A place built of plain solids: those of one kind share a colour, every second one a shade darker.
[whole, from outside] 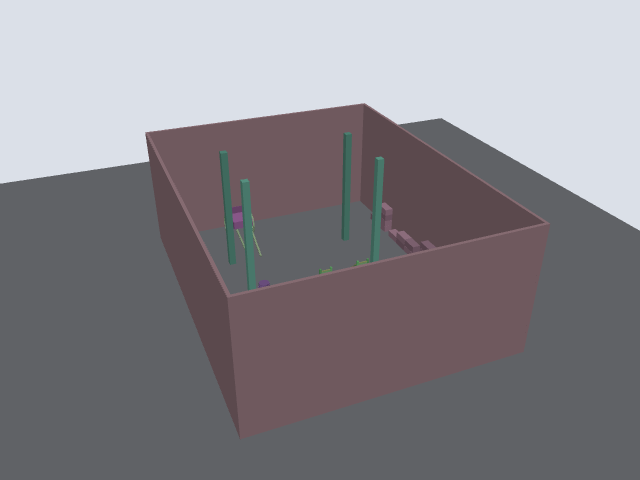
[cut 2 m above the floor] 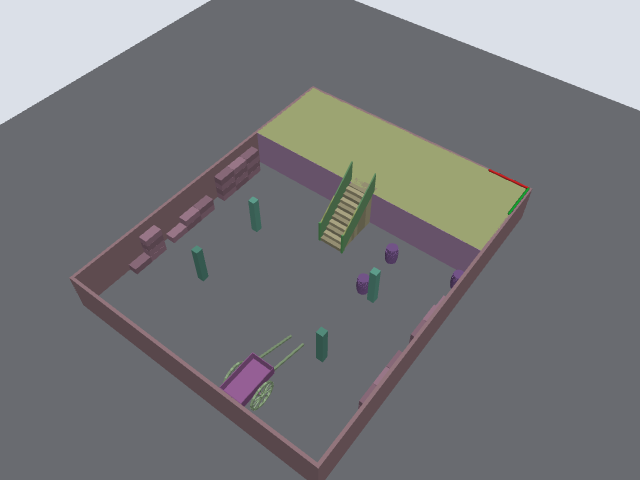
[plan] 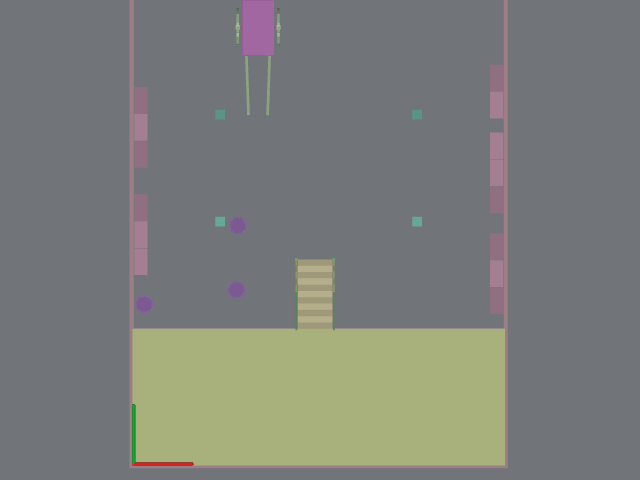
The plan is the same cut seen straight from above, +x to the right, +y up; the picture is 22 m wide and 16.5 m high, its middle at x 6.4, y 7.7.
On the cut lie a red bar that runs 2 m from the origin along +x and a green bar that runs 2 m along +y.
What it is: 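An aisled barn 12.7 x 16.2 m, 6.5 m high; a nave 6.8 m broad between two rows of posts 0.34 m square, 3.7 m apart, aisles 3.0 m broad; at the rear a loft 4.7 m deep at 2.34 m over closed bays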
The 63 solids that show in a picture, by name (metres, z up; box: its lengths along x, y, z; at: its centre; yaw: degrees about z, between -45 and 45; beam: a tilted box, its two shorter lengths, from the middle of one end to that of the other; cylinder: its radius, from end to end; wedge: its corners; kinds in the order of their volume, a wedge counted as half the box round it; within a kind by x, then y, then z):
{
 "loft_1": {"box": [12.81, 4.7, 2.39], "at": [6.36, 2.3, 1.15]},
 "wall_1": {"box": [0.15, 16.46, 6.51], "at": [-0.07, 8.08, 3.21]},
 "wall_2": {"box": [13.01, 0.15, 6.51], "at": [6.36, -0.07, 3.21]},
 "wall_3": {"box": [13.01, 0.15, 6.51], "at": [6.36, 16.23, 3.21]},
 "wall_4": {"box": [0.15, 16.46, 6.51], "at": [12.79, 8.08, 3.21]},
 "stair_1": {"box": [1.2, 0.63, 2.19], "at": [6.23, 4.55, 1.05]},
 "stair_2": {"box": [1.2, 0.63, 2.0], "at": [6.23, 4.77, 0.95]},
 "stair_3": {"box": [1.2, 0.63, 1.8], "at": [6.23, 4.99, 0.85]},
 "stair_4": {"box": [1.2, 0.63, 1.61], "at": [6.23, 5.2, 0.76]},
 "stair_5": {"box": [1.2, 0.63, 1.42], "at": [6.23, 5.42, 0.66]},
 "stair_6": {"box": [1.2, 0.63, 1.22], "at": [6.23, 5.64, 0.56]},
 "stair_7": {"box": [1.2, 0.63, 1.02], "at": [6.23, 5.85, 0.46]},
 "stair_8": {"box": [1.2, 0.63, 0.83], "at": [6.23, 6.07, 0.36]},
 "stair_9": {"box": [1.2, 0.63, 0.64], "at": [6.23, 6.29, 0.27]},
 "stair_10": {"box": [1.2, 0.63, 0.44], "at": [6.23, 6.5, 0.17]},
 "stair_11": {"box": [1.2, 0.63, 0.24], "at": [6.23, 6.72, 0.07]},
 "bales_1": {"box": [0.46, 0.92, 0.41], "at": [0.24, 6.95, 0.15]},
 "bales_2": {"box": [0.46, 0.92, 0.36], "at": [0.24, 7.88, 0.54]},
 "bales_3": {"box": [0.46, 0.92, 0.36], "at": [0.24, 8.81, 0.54]},
 "bales_4": {"box": [0.46, 0.92, 0.36], "at": [0.24, 10.64, 0.54]},
 "bales_5": {"box": [0.46, 0.92, 0.36], "at": [0.24, 11.57, 0.54]},
 "bales_6": {"box": [0.46, 0.92, 0.36], "at": [0.24, 12.5, 0.54]},
 "bales_7": {"box": [0.46, 0.92, 0.41], "at": [12.47, 5.61, 0.15]},
 "bales_8": {"box": [0.46, 0.92, 0.36], "at": [12.47, 5.61, 0.54]},
 "bales_9": {"box": [0.46, 0.92, 0.36], "at": [12.47, 5.61, 0.9]},
 "bales_10": {"box": [0.46, 0.92, 0.36], "at": [12.47, 5.61, 1.26]},
 "bales_11": {"box": [0.46, 0.92, 0.41], "at": [12.47, 6.54, 0.15]},
 "bales_12": {"box": [0.46, 0.92, 0.36], "at": [12.47, 6.54, 0.54]},
 "bales_13": {"box": [0.46, 0.92, 0.36], "at": [12.47, 6.54, 0.9]},
 "bales_14": {"box": [0.46, 0.92, 0.36], "at": [12.47, 6.54, 1.26]},
 "bales_15": {"box": [0.46, 0.92, 0.41], "at": [12.47, 7.47, 0.15]},
 "bales_16": {"box": [0.46, 0.92, 0.36], "at": [12.47, 7.47, 0.54]},
 "bales_17": {"box": [0.46, 0.92, 0.36], "at": [12.47, 7.47, 0.9]},
 "bales_18": {"box": [0.46, 0.92, 0.36], "at": [12.47, 7.47, 1.26]},
 "bales_19": {"box": [0.46, 0.92, 0.41], "at": [12.47, 9.08, 0.15]},
 "bales_20": {"box": [0.46, 0.92, 0.36], "at": [12.47, 9.08, 0.54]},
 "bales_21": {"box": [0.46, 0.92, 0.41], "at": [12.47, 10.01, 0.15]},
 "bales_22": {"box": [0.46, 0.92, 0.36], "at": [12.47, 10.01, 0.54]},
 "bales_23": {"box": [0.46, 0.92, 0.41], "at": [12.47, 10.94, 0.15]},
 "bales_24": {"box": [0.46, 0.92, 0.41], "at": [12.47, 12.34, 0.15]},
 "bales_25": {"box": [0.46, 0.92, 0.36], "at": [12.47, 12.34, 0.54]},
 "bales_26": {"box": [0.46, 0.92, 0.36], "at": [12.47, 12.34, 0.9]},
 "bales_27": {"box": [0.46, 0.92, 0.36], "at": [12.47, 12.34, 1.26]},
 "bales_28": {"box": [0.46, 0.92, 0.41], "at": [12.47, 13.27, 0.15]},
 "post_1": {"box": [0.34, 0.34, 6.51], "at": [2.97, 8.33, 3.21]},
 "post_2": {"box": [0.34, 0.34, 6.51], "at": [2.97, 12.01, 3.21]},
 "post_3": {"box": [0.34, 0.34, 6.51], "at": [9.74, 8.33, 3.21]},
 "post_4": {"box": [0.34, 0.34, 6.51], "at": [9.74, 12.01, 3.21]},
 "stair_guard_panel_1": {"wedge": [[5.55, 4.6, 2.17], [5.55, 4.6, 3.28], [5.55, 7.04, -0.02], [5.55, 7.04, 1.09], [5.61, 4.6, 2.17], [5.61, 4.6, 3.28], [5.61, 7.04, -0.02], [5.61, 7.04, 1.09]]},
 "stair_guard_panel_2": {"wedge": [[6.85, 4.6, 2.17], [6.85, 4.6, 3.28], [6.85, 7.04, -0.02], [6.85, 7.04, 1.09], [6.91, 4.6, 2.17], [6.91, 4.6, 3.28], [6.91, 7.04, -0.02], [6.91, 7.04, 1.09]]},
 "face_1": {"box": [5.63, 0.012, 2.36], "at": [2.81, 4.66, 1.13]},
 "face_2": {"box": [5.88, 0.012, 2.36], "at": [9.77, 4.66, 1.13]},
 "cart_rod_1": {"wedge": [[3.82, 14.04, 0.87], [3.82, 14.07, 0.79], [3.89, 11.99, 0.09], [3.89, 12.02, 0.0], [3.92, 14.05, 0.87], [3.92, 14.08, 0.79], [3.99, 12.0, 0.09], [3.99, 12.03, 0.0]]},
 "cart_rod_2": {"wedge": [[4.55, 12.0, 0.09], [4.55, 12.03, 0.0], [4.62, 14.05, 0.87], [4.62, 14.08, 0.79], [4.65, 11.99, 0.09], [4.65, 12.02, 0.0], [4.72, 14.04, 0.87], [4.72, 14.07, 0.79]]},
 "cart_1": {"box": [0.029, 1.9, 0.42], "at": [3.73, 15.01, 1.1]},
 "cart_2": {"box": [1.04, 0.028, 0.42], "at": [4.27, 14.07, 1.1]},
 "cart_3": {"box": [1.1, 1.9, 0.03], "at": [4.27, 15.01, 0.88]},
 "cart_4": {"box": [1.04, 0.028, 0.42], "at": [4.27, 15.95, 1.1]},
 "cart_5": {"box": [0.029, 1.9, 0.42], "at": [4.8, 15.01, 1.1]},
 "cask_1": {"cylinder": 0.26, "from": [0.36, 5.49, 0.85], "to": [0.36, 5.49, 0.9]},
 "cask_2": {"cylinder": 0.26, "from": [3.52, 5.99, 0.85], "to": [3.52, 5.99, 0.9]},
 "cask_3": {"cylinder": 0.26, "from": [3.57, 8.2, 0.85], "to": [3.57, 8.2, 0.9]},
 "stair_guard_newel_1": {"box": [0.09, 0.09, 1.29], "at": [5.58, 7.04, 0.6]}
}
